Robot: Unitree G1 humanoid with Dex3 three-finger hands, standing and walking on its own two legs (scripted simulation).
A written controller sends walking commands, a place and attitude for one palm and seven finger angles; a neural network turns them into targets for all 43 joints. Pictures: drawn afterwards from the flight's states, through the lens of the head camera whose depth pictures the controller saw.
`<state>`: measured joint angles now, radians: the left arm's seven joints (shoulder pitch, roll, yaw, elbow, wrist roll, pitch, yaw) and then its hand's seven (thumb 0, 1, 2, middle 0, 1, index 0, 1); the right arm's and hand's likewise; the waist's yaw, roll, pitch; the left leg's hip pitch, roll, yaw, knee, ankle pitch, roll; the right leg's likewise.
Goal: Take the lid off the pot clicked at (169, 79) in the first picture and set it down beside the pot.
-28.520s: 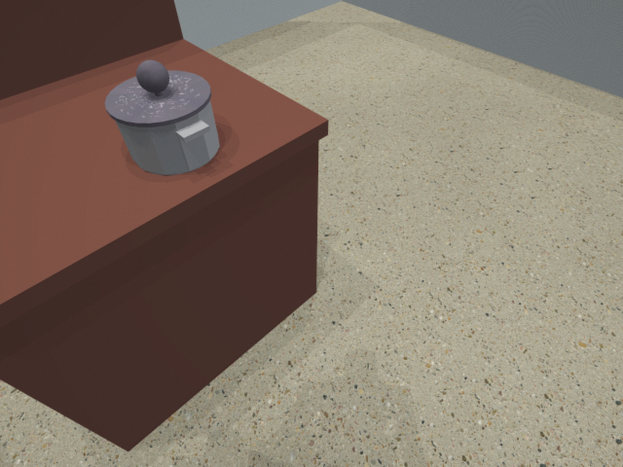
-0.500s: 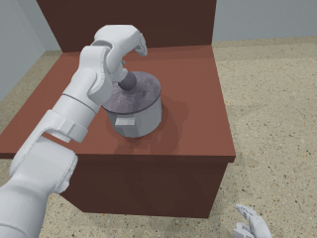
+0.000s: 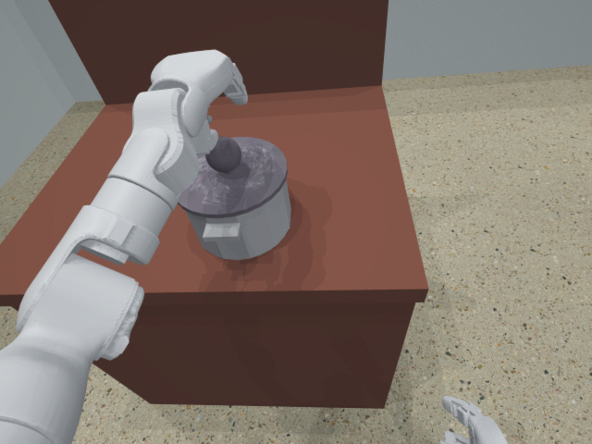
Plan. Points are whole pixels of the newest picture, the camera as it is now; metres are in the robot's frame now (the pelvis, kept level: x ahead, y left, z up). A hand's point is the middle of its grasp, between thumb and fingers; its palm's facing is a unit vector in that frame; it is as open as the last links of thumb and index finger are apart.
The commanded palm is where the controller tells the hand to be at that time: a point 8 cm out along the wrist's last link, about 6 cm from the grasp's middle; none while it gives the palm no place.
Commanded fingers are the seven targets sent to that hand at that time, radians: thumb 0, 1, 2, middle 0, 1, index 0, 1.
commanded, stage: move the open hand above the knob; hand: left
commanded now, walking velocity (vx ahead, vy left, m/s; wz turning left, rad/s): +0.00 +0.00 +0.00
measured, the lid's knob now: (223, 154) +0.50 +0.11 +0.15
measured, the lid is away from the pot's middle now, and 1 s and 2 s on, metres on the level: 0.00 0.00 0.00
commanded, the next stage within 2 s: lower the open fingers around the knob in 1.68 s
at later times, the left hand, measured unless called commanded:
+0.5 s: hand (201, 106) +0.46 +0.11 +0.25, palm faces -0.04 -0.01 -1.00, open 9.8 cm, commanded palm +0.43 +0.12 +0.30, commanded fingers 0.00 -0.38 1.74 -0.89 -0.08 -0.89 -0.08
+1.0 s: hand (210, 130) +0.46 +0.11 +0.22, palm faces -0.11 +0.01 -0.99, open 9.8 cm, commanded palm +0.43 +0.12 +0.30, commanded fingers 0.00 -0.38 1.74 -0.89 -0.08 -0.89 -0.08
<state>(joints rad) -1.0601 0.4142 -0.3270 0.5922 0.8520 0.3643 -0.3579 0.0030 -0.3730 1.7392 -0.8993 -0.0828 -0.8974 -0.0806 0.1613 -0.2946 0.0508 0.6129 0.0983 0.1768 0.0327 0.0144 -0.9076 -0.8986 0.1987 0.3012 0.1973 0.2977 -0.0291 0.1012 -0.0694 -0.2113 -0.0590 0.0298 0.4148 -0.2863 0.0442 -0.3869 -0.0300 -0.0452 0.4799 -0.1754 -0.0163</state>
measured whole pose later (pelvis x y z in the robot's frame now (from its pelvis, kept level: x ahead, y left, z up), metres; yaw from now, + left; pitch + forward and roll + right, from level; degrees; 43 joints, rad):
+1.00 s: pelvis +0.00 +0.01 +0.00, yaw +1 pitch +5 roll +1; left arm -1.03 0.42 -0.37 0.52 0.86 0.34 -0.40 0.00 -0.37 1.74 -0.90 -0.08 -0.90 -0.08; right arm 0.17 -0.30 0.04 0.62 0.09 0.15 0.02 0.01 -0.91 -0.90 0.20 0.30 0.20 0.30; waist -0.03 0.10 -0.05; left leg -0.21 -0.07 0.02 0.41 -0.28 0.06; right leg -0.37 -0.04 -0.06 0.46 -0.17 -0.01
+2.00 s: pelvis +0.00 +0.01 +0.00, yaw +1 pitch +3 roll +0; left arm -0.98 0.42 -0.40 0.42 0.84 0.33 -0.38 0.00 -0.37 1.74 -0.91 -0.08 -0.91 -0.08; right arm 0.11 -0.29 0.05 0.62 0.09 0.14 0.01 0.01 -0.91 -0.90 0.20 0.30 0.20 0.30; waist -0.02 0.10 -0.04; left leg -0.19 -0.06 0.01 0.42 -0.29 0.05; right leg -0.34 -0.04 -0.07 0.46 -0.17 -0.01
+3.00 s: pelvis +0.01 +0.01 +0.00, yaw +1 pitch +6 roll +0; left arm -1.02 0.33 -0.38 0.70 0.85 0.34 -0.35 0.00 -0.37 1.74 -0.90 -0.08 -0.87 -0.08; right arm 0.17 -0.28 0.03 0.65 0.08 0.14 0.01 0.01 -0.91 -0.90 0.20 0.30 0.20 0.30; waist -0.05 0.09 -0.05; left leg -0.23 -0.06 0.01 0.42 -0.30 0.06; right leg -0.38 -0.04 -0.06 0.46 -0.18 0.00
